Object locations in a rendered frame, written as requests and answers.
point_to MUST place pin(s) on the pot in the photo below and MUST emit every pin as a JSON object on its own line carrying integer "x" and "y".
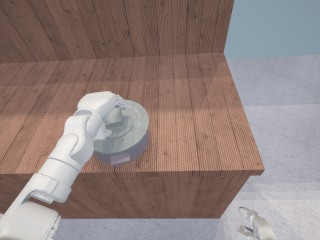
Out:
{"x": 126, "y": 156}

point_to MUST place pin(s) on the robot left hand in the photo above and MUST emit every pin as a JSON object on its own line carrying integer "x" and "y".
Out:
{"x": 102, "y": 102}

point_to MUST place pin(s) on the robot left upper arm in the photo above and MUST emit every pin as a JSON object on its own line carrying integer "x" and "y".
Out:
{"x": 31, "y": 221}

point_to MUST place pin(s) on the robot left forearm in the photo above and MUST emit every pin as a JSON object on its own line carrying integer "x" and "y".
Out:
{"x": 54, "y": 180}

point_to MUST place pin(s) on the robot right hand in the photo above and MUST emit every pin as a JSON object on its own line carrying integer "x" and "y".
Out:
{"x": 261, "y": 228}

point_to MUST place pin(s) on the lid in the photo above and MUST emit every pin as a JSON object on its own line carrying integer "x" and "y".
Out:
{"x": 124, "y": 137}

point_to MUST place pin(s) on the knob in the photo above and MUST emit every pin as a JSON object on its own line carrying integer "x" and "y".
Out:
{"x": 114, "y": 119}

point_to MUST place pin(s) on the table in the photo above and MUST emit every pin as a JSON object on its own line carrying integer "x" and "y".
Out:
{"x": 167, "y": 56}

